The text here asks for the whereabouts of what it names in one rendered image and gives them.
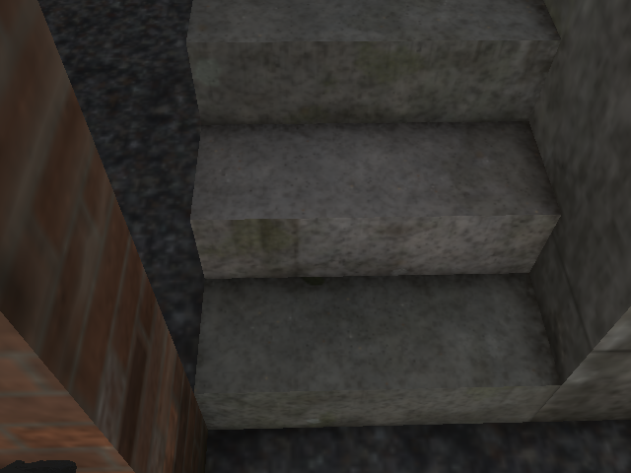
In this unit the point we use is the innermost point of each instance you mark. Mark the stairs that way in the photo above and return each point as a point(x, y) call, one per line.
point(368, 202)

